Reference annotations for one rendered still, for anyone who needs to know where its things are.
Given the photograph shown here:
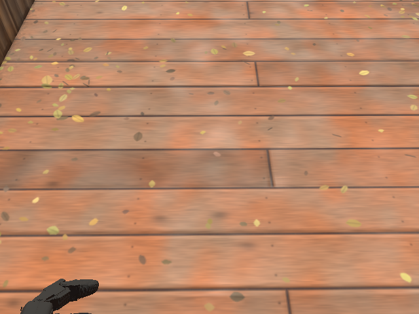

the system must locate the robot left hand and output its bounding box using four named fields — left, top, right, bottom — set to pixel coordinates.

left=20, top=279, right=99, bottom=314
